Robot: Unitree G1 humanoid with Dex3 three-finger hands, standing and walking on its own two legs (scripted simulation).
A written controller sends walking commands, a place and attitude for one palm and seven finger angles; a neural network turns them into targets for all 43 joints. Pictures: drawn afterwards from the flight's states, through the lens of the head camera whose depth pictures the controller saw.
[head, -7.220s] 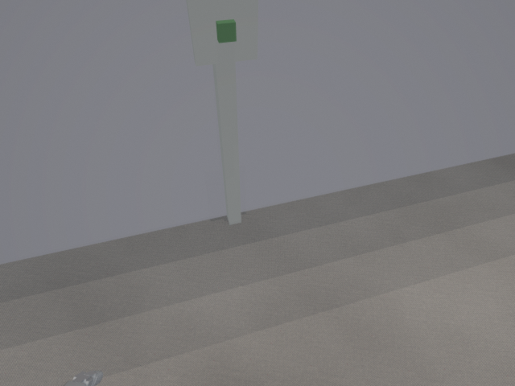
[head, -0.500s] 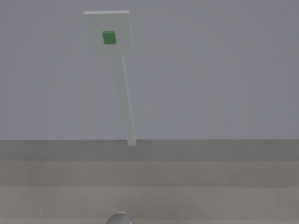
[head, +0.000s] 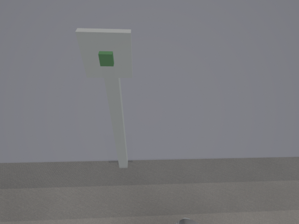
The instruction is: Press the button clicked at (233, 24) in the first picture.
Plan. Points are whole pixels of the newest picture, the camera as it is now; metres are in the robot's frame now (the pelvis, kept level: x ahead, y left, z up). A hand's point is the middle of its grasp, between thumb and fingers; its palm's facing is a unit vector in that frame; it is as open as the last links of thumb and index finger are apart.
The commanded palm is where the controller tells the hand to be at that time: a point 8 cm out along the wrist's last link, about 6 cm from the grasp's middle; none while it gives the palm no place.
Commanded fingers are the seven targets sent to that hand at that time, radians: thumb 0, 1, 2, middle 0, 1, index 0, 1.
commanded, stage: take the last steps up to it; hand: left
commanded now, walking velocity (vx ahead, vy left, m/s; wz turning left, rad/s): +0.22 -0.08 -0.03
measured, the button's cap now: (106, 58) +0.62 +0.20 +0.14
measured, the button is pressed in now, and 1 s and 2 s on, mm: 0 0 0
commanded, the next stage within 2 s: come to a stop and stand still in 0.18 s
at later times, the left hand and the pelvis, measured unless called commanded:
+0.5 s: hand (115, 216) +0.19 +0.11 -0.17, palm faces +0.04 -0.97 -0.24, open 7.2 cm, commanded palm none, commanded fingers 0.00 0.90 0.90 -0.20 -0.30 -0.20 -0.30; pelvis +0.13 -0.07 +0.00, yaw +0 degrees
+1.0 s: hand out of the picture +0.12 +0.18 -0.18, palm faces +0.03 -0.98 -0.19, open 7.4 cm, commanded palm none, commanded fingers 0.00 0.90 0.90 -0.20 -0.30 -0.20 -0.30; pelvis +0.11 -0.02 +0.00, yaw -2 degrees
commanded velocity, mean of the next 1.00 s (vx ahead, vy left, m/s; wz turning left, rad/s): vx -0.02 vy -0.03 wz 0.00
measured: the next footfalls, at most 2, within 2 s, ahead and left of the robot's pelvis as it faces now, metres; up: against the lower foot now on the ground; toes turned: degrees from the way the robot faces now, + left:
right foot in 0.20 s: +0.20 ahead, -0.16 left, +0.00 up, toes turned -9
left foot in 0.68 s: +0.18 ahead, +0.06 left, +0.00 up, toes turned +1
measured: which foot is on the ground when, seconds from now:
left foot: down 0.00-0.22, up 0.24-0.66, down 0.68-1.00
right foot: up 0.00-0.18, down 0.20-0.70, up 0.72-1.00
